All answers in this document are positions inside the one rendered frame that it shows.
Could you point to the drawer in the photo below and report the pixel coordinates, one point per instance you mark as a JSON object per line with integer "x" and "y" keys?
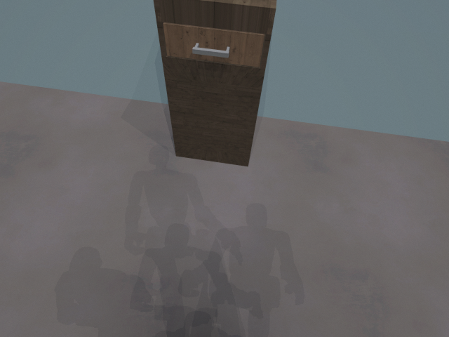
{"x": 245, "y": 47}

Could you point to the cabinet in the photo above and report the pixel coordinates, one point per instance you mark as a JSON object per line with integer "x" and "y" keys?
{"x": 213, "y": 105}

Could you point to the handle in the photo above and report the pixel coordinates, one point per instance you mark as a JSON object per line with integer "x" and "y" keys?
{"x": 211, "y": 52}

